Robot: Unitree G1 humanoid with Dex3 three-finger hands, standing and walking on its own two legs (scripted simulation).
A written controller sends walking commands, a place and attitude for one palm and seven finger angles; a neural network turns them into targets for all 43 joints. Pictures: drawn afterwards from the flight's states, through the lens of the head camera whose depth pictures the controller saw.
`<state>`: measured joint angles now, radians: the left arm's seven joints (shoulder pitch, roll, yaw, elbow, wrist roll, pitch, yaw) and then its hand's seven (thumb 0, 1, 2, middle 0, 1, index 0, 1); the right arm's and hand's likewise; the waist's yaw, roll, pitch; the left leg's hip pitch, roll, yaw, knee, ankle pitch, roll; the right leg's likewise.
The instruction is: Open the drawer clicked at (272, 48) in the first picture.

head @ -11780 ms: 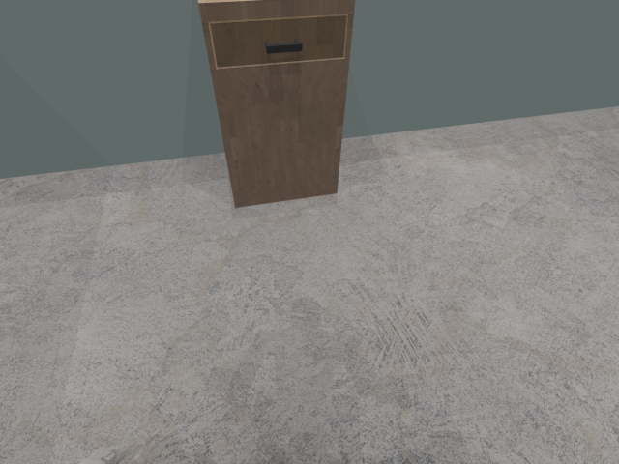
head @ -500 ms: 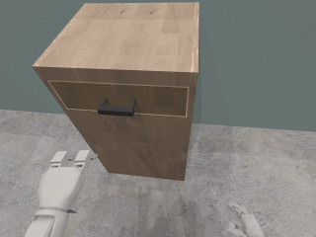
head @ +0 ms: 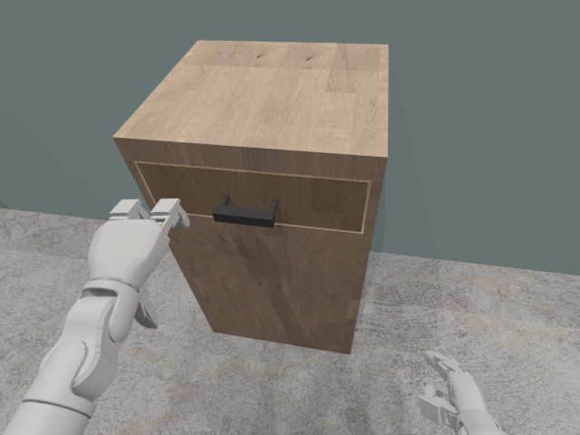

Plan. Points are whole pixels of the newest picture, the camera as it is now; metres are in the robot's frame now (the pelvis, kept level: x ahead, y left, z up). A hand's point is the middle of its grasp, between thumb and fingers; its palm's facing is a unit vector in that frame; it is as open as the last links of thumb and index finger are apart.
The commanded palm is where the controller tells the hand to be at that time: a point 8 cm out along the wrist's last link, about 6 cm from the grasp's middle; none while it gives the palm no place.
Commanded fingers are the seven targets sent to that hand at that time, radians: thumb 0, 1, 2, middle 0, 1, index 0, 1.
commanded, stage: raise the hand with hooked fingers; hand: left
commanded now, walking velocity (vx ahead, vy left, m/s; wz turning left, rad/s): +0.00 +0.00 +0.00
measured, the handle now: (247, 208) +0.51 +0.17 -0.02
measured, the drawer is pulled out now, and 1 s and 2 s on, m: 0.00 0.00 0.00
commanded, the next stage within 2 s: move the hooked fingers above the handle in 0.46 s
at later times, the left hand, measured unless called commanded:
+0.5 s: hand (135, 269) +0.29 +0.25 +0.09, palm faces +0.09 -0.06 -0.99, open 13.8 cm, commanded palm +0.26 +0.25 +0.14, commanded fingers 0.00 -0.50 0.30 -0.30 -1.20 -0.30 -1.20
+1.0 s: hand (169, 244) +0.34 +0.23 +0.08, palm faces +0.01 -0.04 -1.00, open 13.8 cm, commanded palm +0.32 +0.23 +0.13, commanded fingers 0.00 -0.50 0.30 -0.30 -1.20 -0.30 -1.20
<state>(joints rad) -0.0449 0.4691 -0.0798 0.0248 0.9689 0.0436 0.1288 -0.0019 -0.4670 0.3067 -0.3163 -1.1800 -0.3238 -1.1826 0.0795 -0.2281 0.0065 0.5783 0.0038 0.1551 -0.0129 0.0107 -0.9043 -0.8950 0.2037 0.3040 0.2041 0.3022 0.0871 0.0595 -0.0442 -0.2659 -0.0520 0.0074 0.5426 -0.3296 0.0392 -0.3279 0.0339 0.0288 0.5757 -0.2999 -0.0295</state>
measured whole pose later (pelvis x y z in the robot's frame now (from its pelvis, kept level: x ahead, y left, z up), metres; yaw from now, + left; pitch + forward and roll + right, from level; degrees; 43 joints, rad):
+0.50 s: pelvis -0.02 +0.01 +0.00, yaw +0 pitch +3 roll +0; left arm -0.09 0.50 -0.02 0.07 0.94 -0.11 0.13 0.00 -0.49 0.30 -0.32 -1.20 -0.33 -1.20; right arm 0.17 -0.25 -0.03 0.64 0.01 0.15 0.00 0.01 -0.90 -0.89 0.20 0.30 0.20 0.30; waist 0.09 0.06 0.00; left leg -0.29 -0.07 0.01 0.51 -0.28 0.05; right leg -0.34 0.02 0.03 0.53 -0.24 -0.01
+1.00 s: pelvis -0.01 -0.01 +0.00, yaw +0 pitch +6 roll +1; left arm -0.30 0.49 -0.07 0.34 0.96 -0.08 0.11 0.00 -0.49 0.30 -0.32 -1.20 -0.32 -1.20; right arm 0.18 -0.25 -0.03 0.63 0.02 0.15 -0.03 0.01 -0.90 -0.89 0.21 0.30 0.21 0.30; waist 0.06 0.06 -0.04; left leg -0.34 -0.04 0.00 0.53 -0.30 0.03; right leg -0.40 0.04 0.02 0.55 -0.26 -0.04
